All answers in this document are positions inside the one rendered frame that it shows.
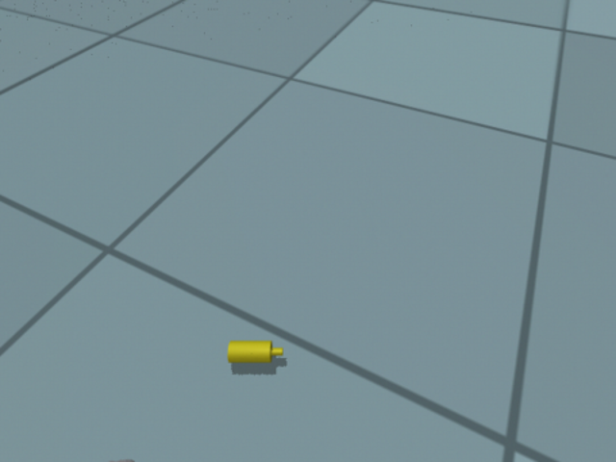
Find bottle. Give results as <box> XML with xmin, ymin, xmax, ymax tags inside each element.
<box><xmin>228</xmin><ymin>341</ymin><xmax>283</xmax><ymax>363</ymax></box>

